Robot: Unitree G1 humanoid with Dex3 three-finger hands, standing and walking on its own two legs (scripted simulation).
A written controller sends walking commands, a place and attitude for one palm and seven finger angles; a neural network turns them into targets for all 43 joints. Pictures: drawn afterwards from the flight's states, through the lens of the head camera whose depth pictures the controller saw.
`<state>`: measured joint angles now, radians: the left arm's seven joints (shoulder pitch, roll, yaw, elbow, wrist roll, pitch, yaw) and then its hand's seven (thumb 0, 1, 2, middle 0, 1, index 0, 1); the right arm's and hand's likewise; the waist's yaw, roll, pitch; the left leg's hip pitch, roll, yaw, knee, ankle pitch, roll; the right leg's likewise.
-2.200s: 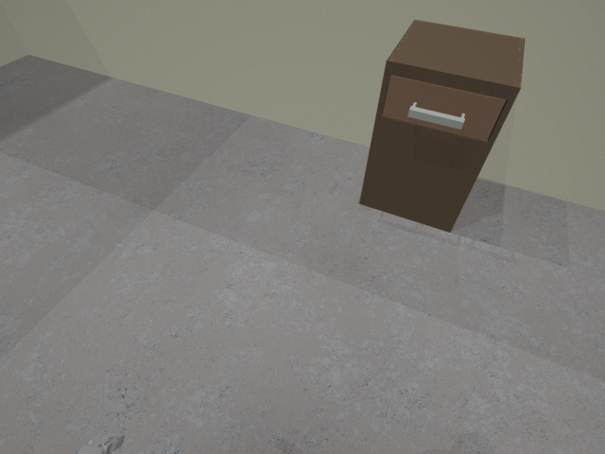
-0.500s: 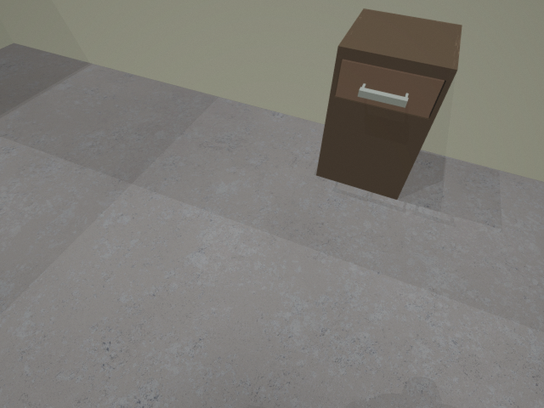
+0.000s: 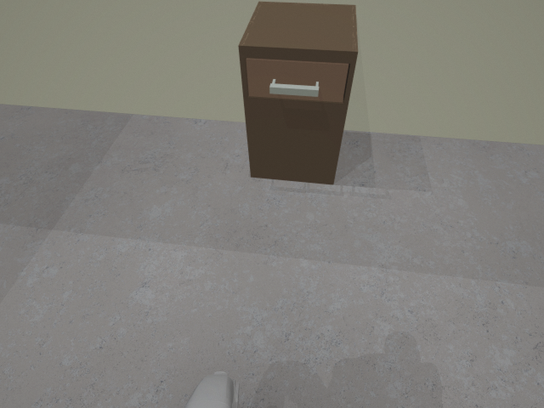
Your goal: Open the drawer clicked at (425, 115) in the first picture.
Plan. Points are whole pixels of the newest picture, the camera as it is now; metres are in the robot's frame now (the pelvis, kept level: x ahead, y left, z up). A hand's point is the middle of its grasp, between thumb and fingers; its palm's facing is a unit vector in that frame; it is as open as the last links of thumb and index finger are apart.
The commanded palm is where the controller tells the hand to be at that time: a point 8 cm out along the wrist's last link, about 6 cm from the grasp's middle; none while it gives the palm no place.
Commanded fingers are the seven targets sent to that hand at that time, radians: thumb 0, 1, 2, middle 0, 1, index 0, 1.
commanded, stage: walk to a spot facing it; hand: left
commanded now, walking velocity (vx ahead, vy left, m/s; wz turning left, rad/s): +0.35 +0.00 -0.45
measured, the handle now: (294, 86) +1.24 +0.03 -0.21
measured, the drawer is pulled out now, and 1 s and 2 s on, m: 0.00 0.00 0.00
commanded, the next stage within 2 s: none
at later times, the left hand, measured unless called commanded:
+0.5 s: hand (148, 312) +0.31 +0.29 -0.18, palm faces -0.19 -0.96 -0.19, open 7.4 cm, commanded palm none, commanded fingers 0.00 0.90 0.90 -0.20 -0.30 -0.20 -0.30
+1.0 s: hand (248, 233) +0.52 +0.11 -0.19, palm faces -0.56 -0.82 -0.15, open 7.4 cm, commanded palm none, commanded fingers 0.00 0.90 0.90 -0.20 -0.30 -0.20 -0.30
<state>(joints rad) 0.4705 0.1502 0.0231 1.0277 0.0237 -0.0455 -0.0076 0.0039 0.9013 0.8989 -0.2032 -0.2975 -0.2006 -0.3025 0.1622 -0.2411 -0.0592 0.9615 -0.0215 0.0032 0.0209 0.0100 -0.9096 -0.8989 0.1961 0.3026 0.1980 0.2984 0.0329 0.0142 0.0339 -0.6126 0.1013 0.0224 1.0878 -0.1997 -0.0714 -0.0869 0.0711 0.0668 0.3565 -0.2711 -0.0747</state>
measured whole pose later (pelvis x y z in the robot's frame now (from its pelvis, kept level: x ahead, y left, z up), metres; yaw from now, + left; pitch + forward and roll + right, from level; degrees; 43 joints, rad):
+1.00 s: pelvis +0.33 +0.04 -0.03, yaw -33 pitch -1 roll -1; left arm 0.11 0.17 0.05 0.92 0.01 -0.01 0.00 0.00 0.90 0.90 -0.20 -0.30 -0.20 -0.30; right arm 0.37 -0.12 -0.04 1.05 0.00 0.02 -0.01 0.01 -0.91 -0.90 0.20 0.30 0.20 0.30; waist -0.04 -0.01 0.13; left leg -0.33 0.14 0.18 1.25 -0.54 -0.06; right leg -0.37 0.03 -0.13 0.67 -0.29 -0.09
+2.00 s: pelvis +0.38 +0.06 -0.01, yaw -71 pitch +0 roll +2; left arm 0.15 0.19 0.06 0.89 0.01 0.01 0.01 0.00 0.90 0.90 -0.20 -0.30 -0.20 -0.30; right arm 0.26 -0.25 -0.07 0.97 -0.03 0.07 0.01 0.01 -0.91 -0.90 0.19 0.30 0.20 0.30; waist -0.04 0.05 0.07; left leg -0.48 0.15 0.09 1.12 -0.39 -0.09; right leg -0.25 0.01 -0.05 0.53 -0.28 -0.06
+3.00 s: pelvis +0.44 -0.13 -0.03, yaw -99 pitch +0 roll +0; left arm 0.05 0.19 0.04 0.92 0.03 -0.02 0.00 0.00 0.91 0.90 -0.20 -0.30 -0.19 -0.30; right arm 0.38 -0.17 -0.04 1.06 0.00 0.02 -0.02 0.01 -0.91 -0.90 0.20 0.30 0.20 0.30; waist -0.09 0.03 0.11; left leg -0.23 0.14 0.21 0.95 -0.56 -0.04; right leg -0.37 -0.03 -0.15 0.68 -0.29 -0.06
